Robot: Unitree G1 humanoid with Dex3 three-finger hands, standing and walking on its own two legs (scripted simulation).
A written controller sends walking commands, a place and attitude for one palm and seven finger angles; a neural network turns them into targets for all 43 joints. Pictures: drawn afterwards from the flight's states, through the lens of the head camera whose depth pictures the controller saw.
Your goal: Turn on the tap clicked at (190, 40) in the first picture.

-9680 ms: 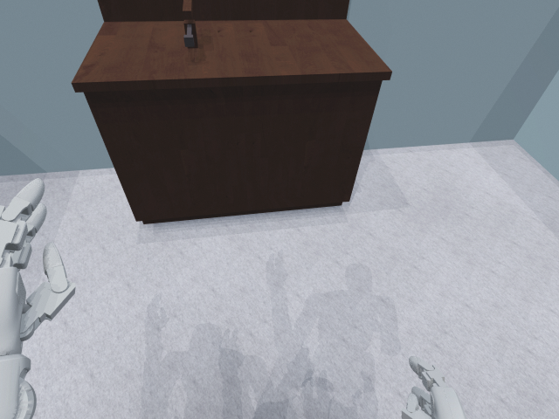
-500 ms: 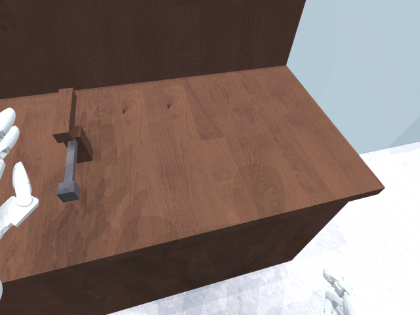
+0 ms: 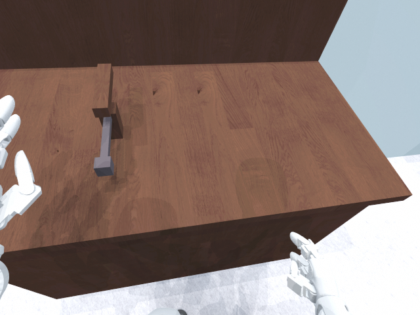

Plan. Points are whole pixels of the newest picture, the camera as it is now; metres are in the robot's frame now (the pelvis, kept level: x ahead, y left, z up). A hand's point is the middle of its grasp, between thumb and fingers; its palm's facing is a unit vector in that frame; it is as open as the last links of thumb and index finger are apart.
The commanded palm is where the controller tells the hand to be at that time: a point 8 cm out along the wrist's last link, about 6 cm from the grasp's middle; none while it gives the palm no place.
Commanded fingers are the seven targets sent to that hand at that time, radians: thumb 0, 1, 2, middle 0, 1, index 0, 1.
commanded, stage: shuffle to correct the standing spot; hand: left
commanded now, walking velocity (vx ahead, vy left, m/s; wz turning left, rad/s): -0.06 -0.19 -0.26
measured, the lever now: (104, 166) +0.33 +0.25 +0.06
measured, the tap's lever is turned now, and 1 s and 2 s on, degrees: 0 0 0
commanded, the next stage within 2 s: come to a stop and stand still in 0.66 s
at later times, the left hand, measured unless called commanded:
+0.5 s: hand (119, 213) +0.21 +0.16 +0.16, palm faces +0.23 -0.88 -0.41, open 7.4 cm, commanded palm +0.15 +0.21 +0.18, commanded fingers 0.00 0.90 0.90 -0.20 -0.30 -0.20 -0.30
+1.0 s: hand (119, 204) +0.22 +0.16 +0.16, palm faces +0.30 -0.88 -0.38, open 7.4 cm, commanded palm +0.17 +0.21 +0.18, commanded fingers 0.00 0.90 0.90 -0.20 -0.30 -0.20 -0.30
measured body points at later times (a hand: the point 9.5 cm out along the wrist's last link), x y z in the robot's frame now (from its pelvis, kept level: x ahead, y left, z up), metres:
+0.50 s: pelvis -0.02 -0.06 -0.01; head +0.00 -0.05 +0.44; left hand +0.19 +0.21 +0.18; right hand +0.10 -0.33 -0.08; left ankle +0.05 +0.08 -0.74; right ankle +0.01 -0.15 -0.74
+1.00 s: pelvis +0.00 -0.06 +0.00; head +0.01 -0.07 +0.45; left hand +0.20 +0.21 +0.18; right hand +0.18 -0.30 -0.07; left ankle +0.05 +0.08 -0.74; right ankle +0.01 -0.15 -0.74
